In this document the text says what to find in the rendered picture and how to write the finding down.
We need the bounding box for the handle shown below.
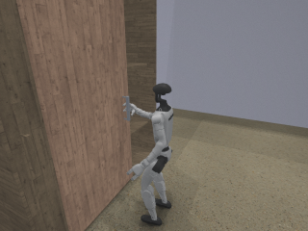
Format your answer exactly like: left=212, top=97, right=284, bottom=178
left=23, top=134, right=40, bottom=175
left=122, top=96, right=131, bottom=121

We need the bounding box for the left robot hand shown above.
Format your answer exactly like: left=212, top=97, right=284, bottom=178
left=126, top=163, right=144, bottom=181

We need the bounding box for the robot left forearm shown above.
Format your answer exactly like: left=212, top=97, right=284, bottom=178
left=141, top=141, right=164, bottom=168

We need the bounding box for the robot head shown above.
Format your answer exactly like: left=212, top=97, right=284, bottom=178
left=153, top=83, right=172, bottom=112

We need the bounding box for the robot right forearm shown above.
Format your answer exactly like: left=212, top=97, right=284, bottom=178
left=135, top=108, right=154, bottom=119

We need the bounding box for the left robot upper arm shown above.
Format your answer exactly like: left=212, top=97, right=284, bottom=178
left=151, top=112, right=167, bottom=149

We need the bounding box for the right robot hand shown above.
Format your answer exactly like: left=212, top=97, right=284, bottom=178
left=122, top=103, right=137, bottom=116

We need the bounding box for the robot right foot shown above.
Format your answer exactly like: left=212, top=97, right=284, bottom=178
left=155, top=198, right=171, bottom=209

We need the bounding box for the wardrobe door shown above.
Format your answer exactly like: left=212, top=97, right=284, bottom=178
left=16, top=0, right=133, bottom=231
left=0, top=0, right=69, bottom=231

